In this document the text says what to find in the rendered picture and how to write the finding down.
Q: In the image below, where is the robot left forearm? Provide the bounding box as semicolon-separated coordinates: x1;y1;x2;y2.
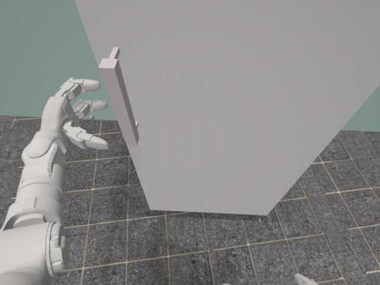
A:
0;130;68;234

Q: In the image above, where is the fridge door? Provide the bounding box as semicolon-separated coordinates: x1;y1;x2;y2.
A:
74;0;380;216

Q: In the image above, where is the left robot hand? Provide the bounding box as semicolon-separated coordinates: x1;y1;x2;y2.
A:
40;78;109;150

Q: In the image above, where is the robot left upper arm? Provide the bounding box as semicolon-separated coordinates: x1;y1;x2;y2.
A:
0;221;69;285

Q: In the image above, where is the handle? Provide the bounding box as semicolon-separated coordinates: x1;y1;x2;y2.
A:
99;47;139;145

